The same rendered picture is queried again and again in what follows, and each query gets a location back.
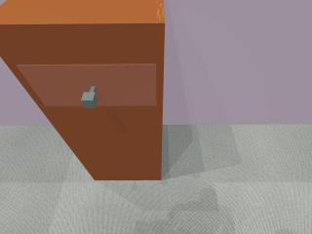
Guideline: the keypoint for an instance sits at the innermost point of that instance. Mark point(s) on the cabinet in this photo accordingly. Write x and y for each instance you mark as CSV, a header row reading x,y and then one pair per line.
x,y
113,142

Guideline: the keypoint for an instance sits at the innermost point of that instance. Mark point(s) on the handle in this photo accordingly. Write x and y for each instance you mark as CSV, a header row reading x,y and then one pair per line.
x,y
90,99

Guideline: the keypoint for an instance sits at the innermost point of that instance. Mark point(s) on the drawer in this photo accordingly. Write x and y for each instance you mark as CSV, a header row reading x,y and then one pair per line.
x,y
116,83

